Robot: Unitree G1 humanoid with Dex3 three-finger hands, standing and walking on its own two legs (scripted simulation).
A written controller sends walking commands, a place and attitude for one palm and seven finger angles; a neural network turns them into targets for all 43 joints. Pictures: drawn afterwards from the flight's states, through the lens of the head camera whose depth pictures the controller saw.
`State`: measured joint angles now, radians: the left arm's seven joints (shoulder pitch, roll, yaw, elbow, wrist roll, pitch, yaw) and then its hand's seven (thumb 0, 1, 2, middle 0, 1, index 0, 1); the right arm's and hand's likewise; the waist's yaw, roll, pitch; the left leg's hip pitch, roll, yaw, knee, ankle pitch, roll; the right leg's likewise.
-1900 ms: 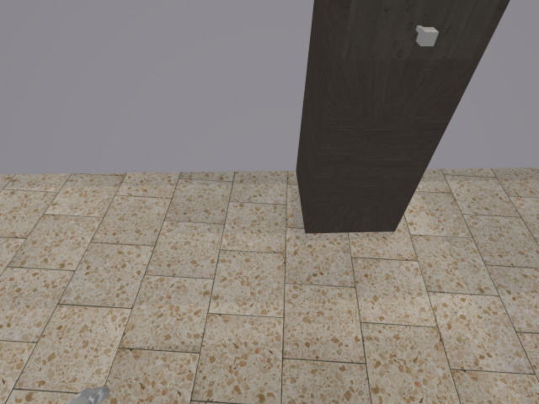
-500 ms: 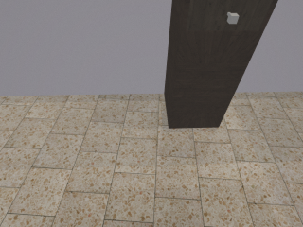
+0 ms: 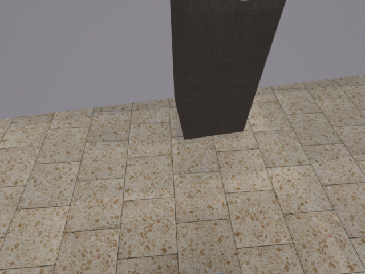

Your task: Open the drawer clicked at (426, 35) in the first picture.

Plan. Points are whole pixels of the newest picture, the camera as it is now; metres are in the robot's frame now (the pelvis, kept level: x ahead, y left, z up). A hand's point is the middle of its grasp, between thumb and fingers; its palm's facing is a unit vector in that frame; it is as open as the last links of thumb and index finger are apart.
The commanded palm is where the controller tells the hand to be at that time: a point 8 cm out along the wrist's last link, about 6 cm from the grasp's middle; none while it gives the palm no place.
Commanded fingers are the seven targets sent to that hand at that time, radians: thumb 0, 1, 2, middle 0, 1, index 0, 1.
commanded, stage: walk to a spot facing it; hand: left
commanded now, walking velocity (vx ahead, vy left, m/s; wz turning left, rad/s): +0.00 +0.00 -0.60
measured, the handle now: out of the picture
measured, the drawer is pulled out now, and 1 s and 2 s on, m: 0.00 0.00 0.00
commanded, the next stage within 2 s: none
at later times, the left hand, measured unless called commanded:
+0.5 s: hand out of the picture +0.06 +0.21 -0.15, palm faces -0.15 -0.96 -0.25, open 7.3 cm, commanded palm none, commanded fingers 0.00 0.90 0.90 -0.20 -0.30 -0.20 -0.30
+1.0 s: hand out of the picture +0.13 +0.17 -0.15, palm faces -0.55 -0.81 -0.22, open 7.3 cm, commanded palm none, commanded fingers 0.00 0.90 0.90 -0.20 -0.30 -0.20 -0.30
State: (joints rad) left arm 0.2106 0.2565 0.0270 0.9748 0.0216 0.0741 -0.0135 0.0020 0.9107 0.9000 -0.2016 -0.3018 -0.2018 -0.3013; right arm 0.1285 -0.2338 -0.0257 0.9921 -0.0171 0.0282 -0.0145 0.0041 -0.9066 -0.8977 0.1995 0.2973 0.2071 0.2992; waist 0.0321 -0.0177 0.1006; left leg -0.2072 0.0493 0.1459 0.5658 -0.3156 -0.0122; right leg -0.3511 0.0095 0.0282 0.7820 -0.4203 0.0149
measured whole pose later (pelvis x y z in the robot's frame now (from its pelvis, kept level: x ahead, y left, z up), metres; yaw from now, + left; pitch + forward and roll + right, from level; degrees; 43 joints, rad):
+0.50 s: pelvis -0.03 +0.01 +0.01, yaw -14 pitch +1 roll +0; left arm 0.25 0.23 0.06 0.91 0.03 0.05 0.00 0.00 0.91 0.90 -0.20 -0.30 -0.20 -0.30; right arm 0.11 -0.24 -0.06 0.92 -0.01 0.04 -0.03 0.01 -0.91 -0.90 0.20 0.30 0.20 0.30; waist 0.06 -0.02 0.04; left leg -0.34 0.01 -0.02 0.76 -0.42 -0.05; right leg -0.34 0.11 0.17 0.46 -0.13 -0.03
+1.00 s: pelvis -0.06 +0.05 +0.01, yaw -35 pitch -1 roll -1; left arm 0.16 0.23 0.08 0.91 0.03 0.09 -0.04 0.00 0.91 0.90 -0.20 -0.30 -0.20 -0.30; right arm 0.28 -0.21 -0.05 0.95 -0.03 0.02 -0.01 0.01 -0.91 -0.90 0.20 0.30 0.21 0.30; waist -0.02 0.01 0.08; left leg -0.19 0.14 0.27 0.54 -0.32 0.00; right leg -0.34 -0.05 -0.06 0.77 -0.43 0.07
